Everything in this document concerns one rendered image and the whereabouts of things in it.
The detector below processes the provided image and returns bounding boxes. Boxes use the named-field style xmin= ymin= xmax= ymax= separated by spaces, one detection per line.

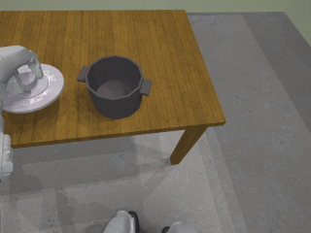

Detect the left robot shin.
xmin=117 ymin=211 xmax=130 ymax=216

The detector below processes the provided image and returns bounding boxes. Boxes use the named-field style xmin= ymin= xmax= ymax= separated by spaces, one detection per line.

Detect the pot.
xmin=77 ymin=54 xmax=153 ymax=119

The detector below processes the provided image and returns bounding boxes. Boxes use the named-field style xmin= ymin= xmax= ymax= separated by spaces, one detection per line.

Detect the robot shin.
xmin=169 ymin=221 xmax=182 ymax=230
xmin=117 ymin=211 xmax=130 ymax=216

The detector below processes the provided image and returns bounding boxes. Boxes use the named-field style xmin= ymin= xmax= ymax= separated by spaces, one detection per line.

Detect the lid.
xmin=3 ymin=63 xmax=65 ymax=114

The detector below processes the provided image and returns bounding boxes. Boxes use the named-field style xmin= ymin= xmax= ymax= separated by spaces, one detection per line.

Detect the table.
xmin=0 ymin=10 xmax=226 ymax=183

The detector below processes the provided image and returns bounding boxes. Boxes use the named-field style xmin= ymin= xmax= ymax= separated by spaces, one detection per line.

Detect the robot left upper arm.
xmin=0 ymin=132 xmax=14 ymax=233

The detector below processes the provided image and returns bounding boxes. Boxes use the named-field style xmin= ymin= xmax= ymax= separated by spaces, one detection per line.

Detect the left robot hand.
xmin=0 ymin=45 xmax=44 ymax=95

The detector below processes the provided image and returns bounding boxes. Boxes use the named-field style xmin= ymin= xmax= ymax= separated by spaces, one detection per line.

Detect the knob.
xmin=18 ymin=72 xmax=38 ymax=88

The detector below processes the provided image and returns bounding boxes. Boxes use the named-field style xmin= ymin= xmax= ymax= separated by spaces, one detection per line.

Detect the left robot forearm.
xmin=0 ymin=55 xmax=15 ymax=134

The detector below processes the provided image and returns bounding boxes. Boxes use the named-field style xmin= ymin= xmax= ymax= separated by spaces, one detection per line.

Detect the right robot shin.
xmin=169 ymin=221 xmax=182 ymax=230

